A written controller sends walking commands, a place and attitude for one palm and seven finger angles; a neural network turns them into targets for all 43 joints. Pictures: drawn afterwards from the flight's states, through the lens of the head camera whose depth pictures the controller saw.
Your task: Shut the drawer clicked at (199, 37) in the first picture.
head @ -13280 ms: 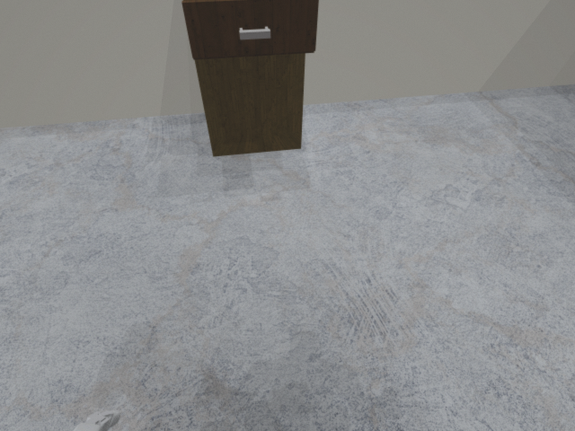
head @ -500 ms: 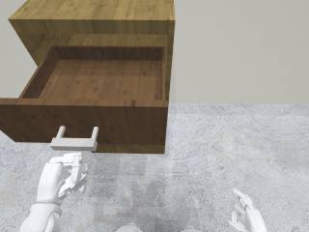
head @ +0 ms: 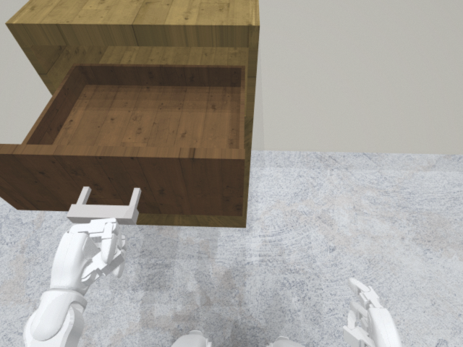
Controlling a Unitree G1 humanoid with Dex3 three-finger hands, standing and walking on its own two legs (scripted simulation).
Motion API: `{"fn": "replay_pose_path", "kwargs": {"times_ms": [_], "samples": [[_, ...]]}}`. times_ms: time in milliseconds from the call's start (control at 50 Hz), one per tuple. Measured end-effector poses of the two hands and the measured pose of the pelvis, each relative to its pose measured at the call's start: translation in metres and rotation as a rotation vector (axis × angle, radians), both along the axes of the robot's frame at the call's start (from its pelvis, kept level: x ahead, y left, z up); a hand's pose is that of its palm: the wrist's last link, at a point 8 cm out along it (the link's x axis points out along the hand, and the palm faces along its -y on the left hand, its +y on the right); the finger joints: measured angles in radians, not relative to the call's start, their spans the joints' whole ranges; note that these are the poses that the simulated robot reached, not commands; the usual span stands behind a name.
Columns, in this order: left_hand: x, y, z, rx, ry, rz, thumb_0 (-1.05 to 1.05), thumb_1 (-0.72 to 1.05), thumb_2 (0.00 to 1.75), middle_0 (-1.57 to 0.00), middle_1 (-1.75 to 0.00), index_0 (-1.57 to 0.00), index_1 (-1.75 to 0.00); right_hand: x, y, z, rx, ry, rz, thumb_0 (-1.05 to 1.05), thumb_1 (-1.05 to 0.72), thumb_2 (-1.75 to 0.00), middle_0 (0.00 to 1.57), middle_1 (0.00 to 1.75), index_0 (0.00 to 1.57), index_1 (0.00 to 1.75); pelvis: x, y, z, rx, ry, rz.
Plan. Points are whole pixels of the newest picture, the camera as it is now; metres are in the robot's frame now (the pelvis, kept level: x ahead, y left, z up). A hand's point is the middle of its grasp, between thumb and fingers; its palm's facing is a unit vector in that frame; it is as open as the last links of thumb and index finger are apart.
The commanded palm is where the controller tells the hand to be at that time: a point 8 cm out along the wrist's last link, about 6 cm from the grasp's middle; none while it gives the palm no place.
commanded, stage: push the drawer shut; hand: left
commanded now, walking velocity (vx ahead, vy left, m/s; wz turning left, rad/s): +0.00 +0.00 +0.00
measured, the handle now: (107, 203) +0.34 +0.23 +0.06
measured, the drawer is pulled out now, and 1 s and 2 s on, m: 0.29 0.18 0.06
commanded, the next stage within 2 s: none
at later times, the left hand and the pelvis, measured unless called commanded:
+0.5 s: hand (125, 221) +0.31 +0.19 +0.05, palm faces -0.01 -1.00 -0.06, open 3.0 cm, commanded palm +0.30 +0.24 +0.06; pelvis -0.01 +0.00 +0.00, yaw +0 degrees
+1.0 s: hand (133, 190) +0.37 +0.19 +0.05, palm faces -0.01 -1.00 -0.05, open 3.0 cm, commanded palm +0.35 +0.25 +0.06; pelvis -0.01 +0.01 +0.01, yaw -1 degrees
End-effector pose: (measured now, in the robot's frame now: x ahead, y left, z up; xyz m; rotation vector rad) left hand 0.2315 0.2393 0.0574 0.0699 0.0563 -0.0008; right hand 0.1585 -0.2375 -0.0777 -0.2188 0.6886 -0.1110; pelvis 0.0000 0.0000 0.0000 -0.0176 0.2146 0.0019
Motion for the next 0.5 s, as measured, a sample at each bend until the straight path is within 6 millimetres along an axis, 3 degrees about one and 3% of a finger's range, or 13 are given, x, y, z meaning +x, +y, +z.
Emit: {"fn": "replay_pose_path", "kwargs": {"times_ms": [300,500], "samples": [[0.025,0.006,-0.001,-0.001,-0.019,-0.008,-0.01,0.82,0.91,-1.4,-1.6,-1.4,-1.6,-0.017,-0.005,-0.007,-0.014,0.067,-0.015,0.01,-0.91,-0.9,0.2,0.3,0.2,0.3,-0.005,0.001,0.002,0.002,0.0,0.001],[0.056,0.007,-0.002,-0.009,-0.023,-0.01,-0.02,0.81,0.93,-1.4,-1.6,-1.4,-1.6,-0.028,-0.002,-0.012,-0.02,0.097,-0.019,0.01,-0.91,-0.9,0.2,0.3,0.2,0.3,-0.014,0.004,0.001,0.0,0.003,0.003]]}}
